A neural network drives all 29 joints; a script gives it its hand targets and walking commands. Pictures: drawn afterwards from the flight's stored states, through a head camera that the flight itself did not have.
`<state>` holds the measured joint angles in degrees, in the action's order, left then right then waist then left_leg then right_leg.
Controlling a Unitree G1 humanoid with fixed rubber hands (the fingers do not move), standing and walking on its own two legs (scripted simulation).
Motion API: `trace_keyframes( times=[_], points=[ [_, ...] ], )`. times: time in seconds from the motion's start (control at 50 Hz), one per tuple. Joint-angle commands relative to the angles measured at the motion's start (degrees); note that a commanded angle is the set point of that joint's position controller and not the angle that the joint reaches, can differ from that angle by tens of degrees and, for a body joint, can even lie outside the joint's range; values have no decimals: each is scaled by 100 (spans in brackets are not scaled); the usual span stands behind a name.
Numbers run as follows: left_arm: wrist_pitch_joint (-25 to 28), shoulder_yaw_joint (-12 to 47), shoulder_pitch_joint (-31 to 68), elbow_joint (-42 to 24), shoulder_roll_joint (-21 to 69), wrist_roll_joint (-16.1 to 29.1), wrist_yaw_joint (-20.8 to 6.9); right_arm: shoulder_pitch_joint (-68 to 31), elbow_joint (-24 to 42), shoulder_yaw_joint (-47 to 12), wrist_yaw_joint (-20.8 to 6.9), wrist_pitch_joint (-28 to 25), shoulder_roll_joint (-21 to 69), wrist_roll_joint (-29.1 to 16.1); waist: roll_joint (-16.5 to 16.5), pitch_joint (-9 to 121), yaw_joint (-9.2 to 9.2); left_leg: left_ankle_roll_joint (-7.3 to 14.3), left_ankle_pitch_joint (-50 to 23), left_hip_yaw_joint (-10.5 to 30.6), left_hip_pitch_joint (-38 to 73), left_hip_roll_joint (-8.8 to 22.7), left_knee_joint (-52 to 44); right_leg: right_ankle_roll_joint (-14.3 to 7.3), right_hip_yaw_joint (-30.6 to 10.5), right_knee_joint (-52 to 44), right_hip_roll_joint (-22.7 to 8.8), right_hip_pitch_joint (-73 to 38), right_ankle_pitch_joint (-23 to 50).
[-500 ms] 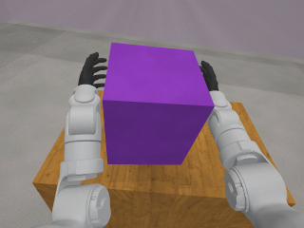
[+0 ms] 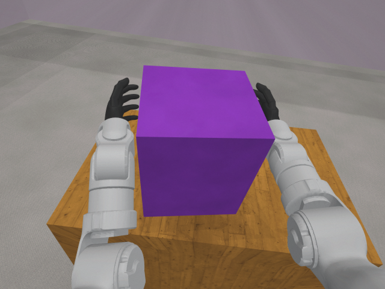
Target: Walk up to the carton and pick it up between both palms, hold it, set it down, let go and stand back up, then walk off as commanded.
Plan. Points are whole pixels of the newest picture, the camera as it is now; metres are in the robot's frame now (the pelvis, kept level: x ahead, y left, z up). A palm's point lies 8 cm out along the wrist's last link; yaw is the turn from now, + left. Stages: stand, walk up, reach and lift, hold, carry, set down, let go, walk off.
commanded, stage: set down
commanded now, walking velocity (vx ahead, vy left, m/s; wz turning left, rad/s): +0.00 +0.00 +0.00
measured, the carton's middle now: (193, 145) +0.39 +0.03 +0.14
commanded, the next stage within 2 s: none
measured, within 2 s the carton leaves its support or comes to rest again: neither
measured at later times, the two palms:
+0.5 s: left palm (120, 131) +0.36 +0.17 +0.18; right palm (264, 127) +0.43 -0.12 +0.18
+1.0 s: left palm (123, 139) +0.37 +0.17 +0.16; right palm (258, 129) +0.46 -0.12 +0.15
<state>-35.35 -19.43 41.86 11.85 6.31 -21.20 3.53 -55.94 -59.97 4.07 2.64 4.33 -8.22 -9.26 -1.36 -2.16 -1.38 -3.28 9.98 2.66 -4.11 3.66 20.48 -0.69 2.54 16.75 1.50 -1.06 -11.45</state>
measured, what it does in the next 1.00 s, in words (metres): stands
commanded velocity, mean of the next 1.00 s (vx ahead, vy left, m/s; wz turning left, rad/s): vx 0.00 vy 0.00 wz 0.00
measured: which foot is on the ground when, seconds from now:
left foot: down 0.00-1.00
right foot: down 0.00-1.00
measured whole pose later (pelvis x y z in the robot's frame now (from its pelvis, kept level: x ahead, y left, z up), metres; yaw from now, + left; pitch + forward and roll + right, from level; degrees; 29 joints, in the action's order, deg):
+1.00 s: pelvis +0.02 -0.01 +0.00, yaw +0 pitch +0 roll -1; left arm -27.9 -20.4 35.1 11.9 11.6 -21.1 8.0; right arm -55.9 -66.1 9.8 -3.9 -1.1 -8.5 -1.0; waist 0.9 0.7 -4.8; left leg -4.1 10.1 2.6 -10.3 4.5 20.1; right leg -1.6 2.5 16.7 2.3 5.4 -11.8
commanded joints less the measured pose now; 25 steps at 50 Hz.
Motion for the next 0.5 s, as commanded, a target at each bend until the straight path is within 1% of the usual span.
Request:
trace_keyframes(
  times=[0.0,0.02,0.04,0.06,0.08,0.1,0.12,0.14,0.16,0.18,0.2,0.22,0.24,0.26,0.28,0.3,0.34,0.36,0.38,0.4,0.42,0.44,0.46,0.48],
  points=[
    [339,1787,2660,53,2425,498,-356,-3087,1081,-456,-879,-359,1870,225,325,2209,-81,25,-2136,-540,1257,-311,-241,33,565,-311,257,799,864],
    [359,1710,2678,76,2458,493,-347,-3143,1030,-377,-916,-358,1890,316,276,2157,-178,23,-1979,-574,1112,-301,-326,25,583,-325,261,813,654],
    [360,1814,2626,21,2527,529,-335,-3131,1105,-365,-903,-369,1806,298,313,2267,-88,-4,-2110,-519,1266,-289,-271,6,608,-336,277,819,768],
    [383,1874,2628,-77,2556,562,-345,-3191,1207,-346,-902,-419,1762,362,266,2402,-48,-7,-2096,-497,1322,-275,-251,5,583,-356,247,819,746],
    [413,2002,2508,-97,2669,553,-295,-3184,1296,-380,-930,-475,1780,308,420,2615,-55,-110,-2374,-513,1451,-272,-183,-55,662,-342,310,911,835],
    [428,1900,2534,-86,2590,489,-245,-3026,937,-299,-967,-419,1775,341,375,2406,-117,-86,-2285,-482,1431,-246,-221,-40,631,-370,324,978,681],
    [416,1905,2671,51,2693,517,-237,-3070,767,-113,-1005,-401,1679,465,433,2216,-57,-132,-2036,-473,1269,-245,-271,-84,626,-401,270,1122,367],
    [445,1954,2665,-170,2650,511,-202,-2958,601,-129,-1058,-405,1718,431,458,2273,-120,-116,-1931,-487,1274,-247,-331,-83,628,-395,291,1141,310],
    [519,2057,2828,-304,2723,586,-133,-2981,651,-90,-1074,-474,1738,497,521,2435,-111,-173,-2217,-490,1293,-232,-252,-113,634,-356,315,1168,546],
    [512,2075,2737,-287,2736,519,-123,-3094,815,-135,-1080,-500,1735,447,566,2639,-153,-186,-2442,-505,1389,-213,-140,-118,603,-389,279,1207,659],
    [521,2100,2637,8,2757,519,-110,-3197,856,-31,-1085,-554,1605,541,547,2627,-79,-209,-2578,-468,1451,-206,-90,-91,628,-368,266,1327,686],
    [558,2049,2529,10,2742,530,-58,-3294,847,-26,-1114,-591,1630,558,396,2672,-173,-192,-2549,-471,1437,-194,-131,-123,650,-353,313,1322,680],
    [555,2019,2537,35,2719,526,-40,-3176,806,-107,-1098,-560,1662,547,424,2492,-218,-144,-2489,-515,1305,-217,-192,-93,624,-390,281,1200,733],
    [572,1955,2495,-66,2738,490,-32,-3014,691,-101,-1119,-541,1729,551,300,2441,-210,-112,-2588,-467,1322,-183,-161,-89,613,-346,288,1265,860],
    [545,1901,2537,-59,2667,477,-44,-2861,469,-58,-1104,-477,1769,542,333,2205,-172,-69,-2383,-487,1239,-211,-203,-48,565,-377,238,1213,789],
    [499,1794,2332,87,2555,461,-97,-2953,673,-173,-1099,-476,1667,469,246,2066,-274,-17,-2428,-534,1268,-221,-196,-34,558,-376,239,1133,836],
    [429,1528,2269,218,2463,383,-157,-2943,593,-164,-1127,-400,1704,501,142,1933,-317,115,-2016,-603,1047,-258,-339,-4,472,-435,198,998,641],
    [439,1518,2312,198,2485,409,-146,-3119,767,-217,-1126,-431,1761,536,102,1988,-454,151,-1867,-615,872,-304,-352,8,456,-375,193,1008,524],
    [465,1495,2365,228,2433,371,-128,-2899,481,-72,-1140,-382,1749,622,181,1834,-377,111,-1780,-597,819,-283,-371,-37,459,-397,174,1048,497],
    [538,1560,2504,42,2540,400,-87,-3099,647,-1,-1167,-475,1745,630,201,2211,-368,28,-1977,-583,951,-270,-364,-59,533,-357,247,1095,469],
    [557,1662,2492,114,2652,325,-34,-3162,586,39,-1186,-513,1695,699,397,2379,-377,-22,-2088,-548,951,-258,-337,-93,545,-357,237,1291,465],
    [586,1598,2545,83,2576,363,-13,-2943,403,84,-1204,-480,1765,730,357,2287,-371,-26,-2037,-566,958,-241,-339,-108,536,-365,250,1284,447],
    [595,1607,2347,91,2569,378,10,-2961,437,40,-1211,-485,1700,713,260,2293,-430,-14,-2219,-570,1002,-222,-300,-102,535,-371,261,1302,541],
    [622,1744,2404,26,2652,382,-3,-3113,661,-14,-1212,-569,1744,648,339,2464,-385,-10,-2237,-567,1062,-243,-283,-85,547,-368,243,1255,662]
  ],
)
